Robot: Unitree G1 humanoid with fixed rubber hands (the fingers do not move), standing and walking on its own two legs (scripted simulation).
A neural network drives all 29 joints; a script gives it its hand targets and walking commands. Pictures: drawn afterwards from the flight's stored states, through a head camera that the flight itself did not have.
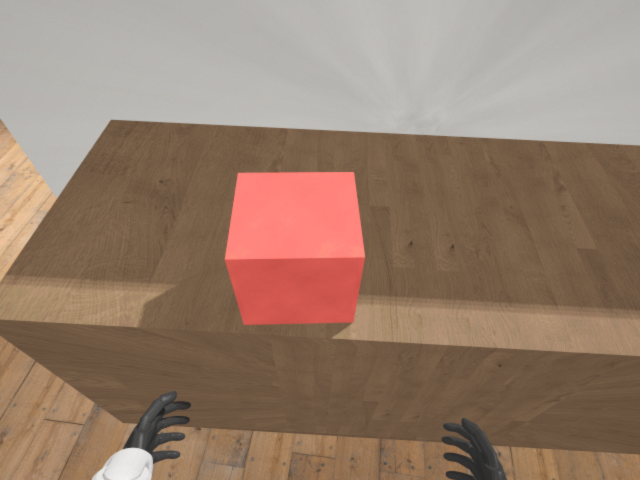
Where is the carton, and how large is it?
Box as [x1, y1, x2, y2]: [225, 172, 364, 324]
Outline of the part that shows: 238,173 225,261 243,323 261,324 353,321 364,260 353,172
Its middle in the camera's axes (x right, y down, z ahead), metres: -0.04 +0.01 +0.64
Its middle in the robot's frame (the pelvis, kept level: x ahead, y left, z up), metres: +0.46 +0.03 -0.03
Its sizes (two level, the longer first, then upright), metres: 0.184 0.170 0.184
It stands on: a pedestal, 0.65 m high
